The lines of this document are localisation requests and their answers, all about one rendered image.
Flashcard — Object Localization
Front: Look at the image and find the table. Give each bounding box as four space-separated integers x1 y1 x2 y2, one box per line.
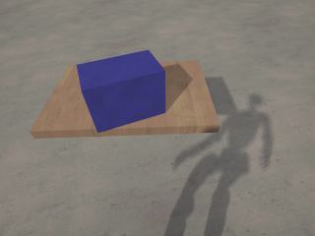
30 60 221 139

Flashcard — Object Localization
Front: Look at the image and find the carton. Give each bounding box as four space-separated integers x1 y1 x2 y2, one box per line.
77 49 165 133

